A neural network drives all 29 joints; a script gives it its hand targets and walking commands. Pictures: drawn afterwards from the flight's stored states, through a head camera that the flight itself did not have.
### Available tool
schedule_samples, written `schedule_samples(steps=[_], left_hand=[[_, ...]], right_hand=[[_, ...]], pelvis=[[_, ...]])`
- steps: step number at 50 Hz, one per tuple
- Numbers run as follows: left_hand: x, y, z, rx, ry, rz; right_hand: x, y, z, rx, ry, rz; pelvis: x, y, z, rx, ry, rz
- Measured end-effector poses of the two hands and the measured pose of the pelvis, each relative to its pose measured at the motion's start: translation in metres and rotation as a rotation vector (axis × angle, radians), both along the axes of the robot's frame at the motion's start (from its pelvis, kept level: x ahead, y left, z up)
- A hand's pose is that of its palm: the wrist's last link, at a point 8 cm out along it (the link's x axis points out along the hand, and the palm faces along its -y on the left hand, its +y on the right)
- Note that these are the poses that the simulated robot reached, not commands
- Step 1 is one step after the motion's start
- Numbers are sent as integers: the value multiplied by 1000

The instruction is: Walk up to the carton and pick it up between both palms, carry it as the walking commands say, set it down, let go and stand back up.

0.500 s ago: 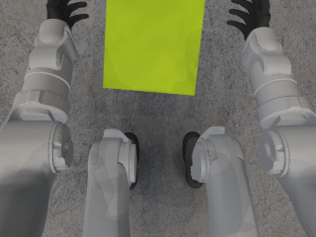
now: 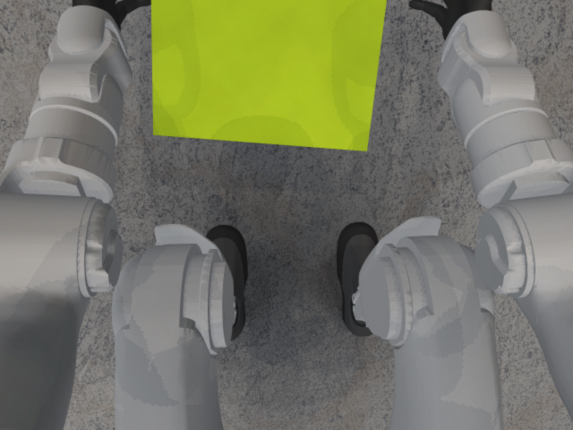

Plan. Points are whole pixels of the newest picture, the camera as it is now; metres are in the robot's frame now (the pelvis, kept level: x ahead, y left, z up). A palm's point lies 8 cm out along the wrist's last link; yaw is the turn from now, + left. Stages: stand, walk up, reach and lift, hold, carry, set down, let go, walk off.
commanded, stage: reach and lift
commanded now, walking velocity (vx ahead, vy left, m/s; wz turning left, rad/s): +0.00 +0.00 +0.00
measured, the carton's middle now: (270, 33) +0.53 +0.03 -0.25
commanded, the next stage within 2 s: none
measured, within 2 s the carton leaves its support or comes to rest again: leaves its support in 1.46 s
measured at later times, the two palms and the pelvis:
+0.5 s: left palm (116, 5) +0.53 +0.19 -0.18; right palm (444, 13) +0.53 -0.15 -0.18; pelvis -0.01 +0.00 +0.00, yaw +0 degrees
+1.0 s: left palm (121, 3) +0.54 +0.18 -0.18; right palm (427, 8) +0.53 -0.13 -0.18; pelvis -0.01 +0.00 +0.00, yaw +0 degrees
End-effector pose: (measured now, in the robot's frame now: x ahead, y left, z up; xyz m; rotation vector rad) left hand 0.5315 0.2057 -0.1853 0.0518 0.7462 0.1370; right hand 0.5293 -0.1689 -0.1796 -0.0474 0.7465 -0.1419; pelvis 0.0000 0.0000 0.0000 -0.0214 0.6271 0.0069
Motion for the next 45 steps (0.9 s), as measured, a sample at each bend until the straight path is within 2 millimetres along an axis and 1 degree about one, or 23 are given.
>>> schedule_samples(steps=[10, 16, 25, 34, 45], left_hand=[[-2, 2, 4, 6, 2, 2], [-1, -2, 5, -3, 2, -4], [3, -19, 4, -19, 1, -28], [4, -20, 5, -8, 2, -45], [3, -22, 6, -5, 10, -54]], right_hand=[[-3, 3, 0, 4, 8, 1], [-4, 7, 0, 8, 9, 5], [0, 22, 0, 22, 7, 26], [3, 39, 0, 37, 2, 47], [2, 40, 1, 38, 1, 22]], pelvis=[[-4, 0, 0, 1, -1, 2], [-7, 1, 1, -1, -5, 3], [-7, 2, 3, -2, -3, 2], [-5, 2, 5, 1, 7, 5], [-6, 4, 7, -3, 0, 7]])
